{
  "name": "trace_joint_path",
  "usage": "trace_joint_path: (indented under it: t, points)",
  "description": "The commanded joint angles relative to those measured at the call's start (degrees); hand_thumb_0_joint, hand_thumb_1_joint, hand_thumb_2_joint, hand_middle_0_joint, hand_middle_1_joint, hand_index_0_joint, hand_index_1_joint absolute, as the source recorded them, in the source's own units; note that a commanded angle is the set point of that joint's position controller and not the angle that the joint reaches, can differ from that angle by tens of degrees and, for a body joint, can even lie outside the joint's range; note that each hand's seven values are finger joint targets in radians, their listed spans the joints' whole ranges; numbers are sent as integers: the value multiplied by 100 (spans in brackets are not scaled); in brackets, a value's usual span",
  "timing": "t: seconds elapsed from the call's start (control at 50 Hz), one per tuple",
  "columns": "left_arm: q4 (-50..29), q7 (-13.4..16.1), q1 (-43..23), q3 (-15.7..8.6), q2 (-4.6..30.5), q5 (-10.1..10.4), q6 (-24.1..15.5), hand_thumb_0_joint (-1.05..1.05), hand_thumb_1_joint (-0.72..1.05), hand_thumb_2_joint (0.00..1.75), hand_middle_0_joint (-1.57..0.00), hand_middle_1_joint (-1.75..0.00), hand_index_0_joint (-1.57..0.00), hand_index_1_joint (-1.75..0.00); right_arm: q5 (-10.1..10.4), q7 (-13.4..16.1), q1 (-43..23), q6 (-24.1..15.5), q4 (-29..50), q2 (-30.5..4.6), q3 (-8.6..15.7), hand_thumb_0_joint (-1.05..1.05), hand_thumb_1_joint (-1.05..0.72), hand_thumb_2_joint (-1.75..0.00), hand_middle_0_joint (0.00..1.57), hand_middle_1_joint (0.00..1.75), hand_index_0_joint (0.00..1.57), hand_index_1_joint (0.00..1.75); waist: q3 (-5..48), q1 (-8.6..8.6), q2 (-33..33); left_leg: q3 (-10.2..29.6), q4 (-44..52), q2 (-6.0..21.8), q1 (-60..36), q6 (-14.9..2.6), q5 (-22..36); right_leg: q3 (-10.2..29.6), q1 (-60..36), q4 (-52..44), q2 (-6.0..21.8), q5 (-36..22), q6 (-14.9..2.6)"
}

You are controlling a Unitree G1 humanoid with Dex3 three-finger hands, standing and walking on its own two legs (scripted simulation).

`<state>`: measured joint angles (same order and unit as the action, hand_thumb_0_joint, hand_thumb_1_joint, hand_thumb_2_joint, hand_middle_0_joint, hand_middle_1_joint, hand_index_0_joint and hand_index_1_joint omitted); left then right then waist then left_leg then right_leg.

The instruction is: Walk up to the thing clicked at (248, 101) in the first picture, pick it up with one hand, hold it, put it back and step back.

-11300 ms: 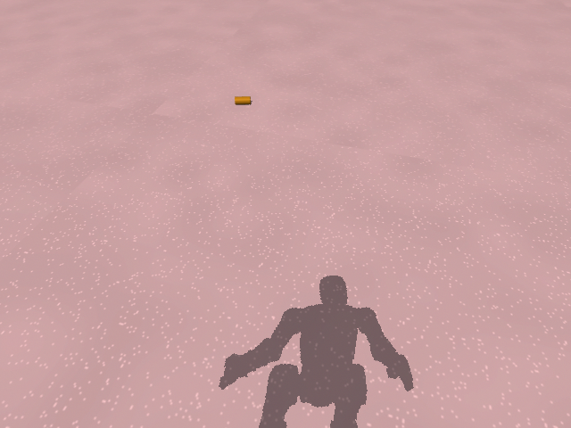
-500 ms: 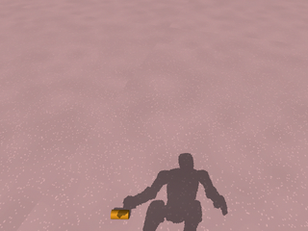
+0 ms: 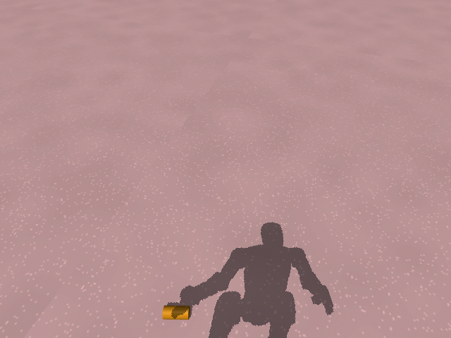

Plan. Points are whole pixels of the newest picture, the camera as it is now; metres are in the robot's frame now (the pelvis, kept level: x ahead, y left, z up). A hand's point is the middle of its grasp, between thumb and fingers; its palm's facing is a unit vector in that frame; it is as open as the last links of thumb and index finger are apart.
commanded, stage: rise first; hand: left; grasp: from above
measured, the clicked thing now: (176, 312) +0.40 +0.23 -0.76
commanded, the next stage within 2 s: none
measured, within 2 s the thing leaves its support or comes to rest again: neither
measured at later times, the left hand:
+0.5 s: hand out of the picture +0.13 +0.26 -0.19, palm faces -0.08 -0.92 -0.39, open 12.4 cm
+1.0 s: hand out of the picture +0.12 +0.28 -0.31, palm faces -0.31 -0.77 -0.56, open 14.0 cm
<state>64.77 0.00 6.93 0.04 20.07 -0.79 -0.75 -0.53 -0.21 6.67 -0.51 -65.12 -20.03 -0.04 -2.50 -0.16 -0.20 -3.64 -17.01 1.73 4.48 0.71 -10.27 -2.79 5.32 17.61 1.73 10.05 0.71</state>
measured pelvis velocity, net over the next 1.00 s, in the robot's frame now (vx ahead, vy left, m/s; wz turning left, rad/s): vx -0.04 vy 0.01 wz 0.02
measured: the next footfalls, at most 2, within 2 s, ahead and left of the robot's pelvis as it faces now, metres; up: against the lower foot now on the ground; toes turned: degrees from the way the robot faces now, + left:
none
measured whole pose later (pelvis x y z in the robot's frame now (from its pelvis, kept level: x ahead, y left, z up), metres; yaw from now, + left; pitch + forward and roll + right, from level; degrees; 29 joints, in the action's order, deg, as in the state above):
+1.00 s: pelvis -0.04 +0.01 -0.16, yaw +1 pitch +24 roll -2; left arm 35.0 1.7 5.3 -5.9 20.9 -24.9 3.5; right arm 0.1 0.3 8.5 -12.1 -32.1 -15.0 1.5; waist 9.5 1.2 -0.3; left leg -0.2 -81.5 2.6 71.4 -0.4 -34.3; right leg -3.1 70.1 79.7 3.7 33.4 0.9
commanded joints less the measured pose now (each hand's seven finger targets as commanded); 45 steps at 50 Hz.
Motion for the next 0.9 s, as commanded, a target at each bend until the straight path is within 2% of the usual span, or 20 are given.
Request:
trace_joint_path:
  t: [0.0,0.04,0.06,0.08,0.1,0.12,0.14,0.16,0.2,0.24,0.3,0.38,0.42,0.52,0.54,0.58,0.72,0.8,0.82,0.88]
  points:
    - [-386,54,-238,-223,1228,17,-97,0,90,90,-20,-30,-20,-30,-28,68,-259,-112,354,-1213,226,0,-90,-90,20,30,20,30,386,23,49,599,266,689,-51,-143,732,616,-3,-258,690,-809,-182]
    - [-376,49,-242,-224,1223,11,-92,0,82,97,-16,-36,-15,-37,-26,70,-257,-117,335,-1233,226,0,-92,-91,20,30,20,30,354,25,98,603,271,683,-5,-145,743,633,-29,-282,701,-877,-190]
    - [-2387,156,-2253,-223,239,327,-604,0,74,93,-24,-44,-21,-45,410,196,-78,-405,1956,-232,-61,0,-96,-92,20,30,20,30,-312,708,143,30,-160,-153,855,-145,38,169,1333,131,-151,-360,-123]
    - [-1989,195,-2817,-370,605,296,-540,0,66,94,-23,-50,-19,-53,413,250,219,-388,1665,-412,6,0,-91,-90,20,30,20,30,72,512,-76,55,-281,-162,736,-176,-37,103,975,155,-109,-188,-97]
    - [-854,214,-1523,-703,1180,153,-309,0,58,90,-21,-58,-19,-61,431,315,488,-320,1636,-635,133,0,-88,-90,20,30,20,30,52,301,-55,33,-339,-183,858,-155,-37,62,976,197,-138,-56,-145]
    - [-502,124,-1317,-748,1155,26,-206,0,51,90,-21,-65,-20,-66,378,303,540,-288,1743,-581,208,0,-89,-90,20,30,20,30,309,293,-254,39,-598,-221,1040,-182,6,69,1031,369,-105,-49,-141]
    - [-602,36,-1819,-823,1281,-63,-209,0,43,91,-18,-72,-17,-72,358,309,617,-300,1900,-569,239,0,-87,-89,20,30,20,30,496,267,-344,70,-820,-214,1157,-206,85,61,1156,583,-116,-164,-140]
    - [-625,-22,-1848,-986,1438,-229,-253,0,35,88,-16,-80,-18,-79,269,321,635,-345,2041,-561,344,0,-88,-90,20,30,20,30,1001,173,-302,92,-1014,-213,1168,-196,284,83,1029,839,-70,-414,-129]
    - [-306,-126,-659,-1110,1236,-525,-136,0,19,88,-12,-93,-15,-90,152,256,896,-376,2184,-513,465,0,-88,-89,20,30,20,30,1386,-60,57,82,-1419,-298,1514,-136,543,99,1134,1249,-51,-621,-176]
    - [-792,-125,-569,-1131,1182,-624,-62,0,3,92,-12,-96,-14,-94,166,230,871,-414,2521,-472,501,0,-90,-90,20,30,20,30,1627,-163,262,87,-1489,-304,1504,-75,713,88,1107,1422,-105,-680,-205]
    - [-1250,-40,-440,-1040,954,-749,283,0,-21,94,-12,-97,-13,-97,212,202,815,-418,2877,-434,532,0,-88,-89,20,30,20,30,1574,-47,288,176,-1546,-242,1618,-52,751,18,1353,1466,-166,-593,-215]
    - [-1691,78,-752,-1047,956,-928,518,0,-48,94,-12,-102,-12,-102,190,151,661,-517,3205,-347,514,0,-88,-90,20,30,20,30,1386,44,46,221,-2057,-202,2238,-89,199,-11,2029,1875,-182,-33,-187]
    - [-1858,91,-472,-1052,792,-979,534,0,-51,94,-12,-103,-12,-103,172,136,767,-596,3295,-328,545,0,-88,-90,20,30,20,30,1544,71,-29,225,-2372,-191,2441,-98,187,-15,2245,2178,-182,-12,-180]
    - [-2541,135,-82,-1176,849,-1168,455,0,-54,97,-12,-102,-11,-103,120,139,803,-801,3490,-284,579,0,-88,-90,20,30,20,30,1824,83,229,316,-3025,-109,2983,-77,-49,-5,2967,2922,-176,254,-189]
    - [-3012,124,-225,-1111,852,-1216,423,0,-54,97,-12,-101,-10,-103,119,147,758,-832,3578,-271,583,0,-88,-90,20,30,20,30,1936,86,357,314,-3137,-99,3029,-69,-93,15,3118,3060,-173,310,-205]
    - [-3149,119,109,-1116,826,-1317,475,0,-54,97,-11,-102,-10,-103,103,164,787,-873,3600,-307,613,0,-88,-90,20,30,20,30,2067,117,449,394,-3299,-35,3055,-34,165,-18,3342,3332,-191,201,-222]
    - [-4059,145,683,-1047,733,-1533,770,0,-55,96,-10,-103,-10,-104,85,175,630,-1011,3824,-263,586,0,-89,-90,20,30,20,30,2205,150,465,541,-3821,6,3691,-50,-430,-6,4016,3884,-179,670,-191]
    - [-4196,171,77,-926,782,-1757,774,0,-56,95,-10,-105,-10,-105,88,177,468,-1128,3893,-279,530,0,-90,-90,20,30,20,30,2111,348,340,610,-4318,9,4346,-74,-763,4,4741,4370,-160,931,-189]
    - [-4092,179,-73,-1005,869,-1846,717,0,-55,96,-9,-106,-9,-106,83,172,403,-1168,3915,-283,526,0,-89,-90,20,30,20,30,2034,312,354,621,-4483,1,4596,-82,-1062,28,5055,4550,-145,1184,-186]
    - [-3829,218,-425,-942,942,-2256,423,0,-53,95,-9,-106,-9,-106,76,142,364,-1292,3873,-326,528,0,-88,-89,20,30,20,30,2429,329,362,572,-5072,-67,5131,-93,-1231,65,5563,5121,-120,1281,-190]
